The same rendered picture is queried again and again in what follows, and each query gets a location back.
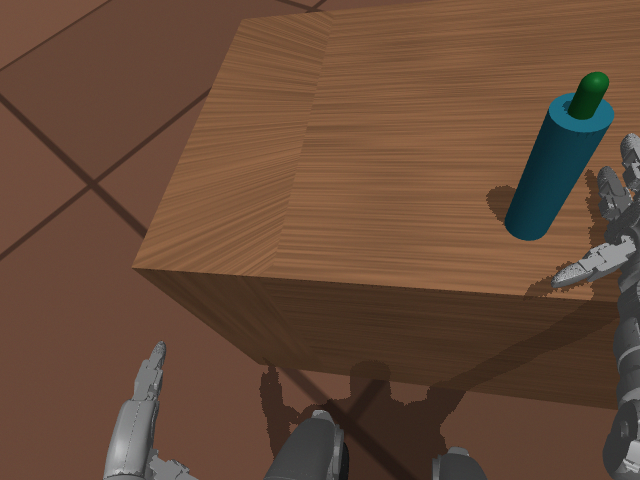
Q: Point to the right robot arm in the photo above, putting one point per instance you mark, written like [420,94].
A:
[621,452]

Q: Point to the bottle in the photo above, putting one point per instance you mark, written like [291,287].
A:
[573,127]

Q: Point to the right robot hand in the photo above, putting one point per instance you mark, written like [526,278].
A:
[622,247]

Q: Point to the left robot hand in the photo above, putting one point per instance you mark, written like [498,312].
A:
[131,447]

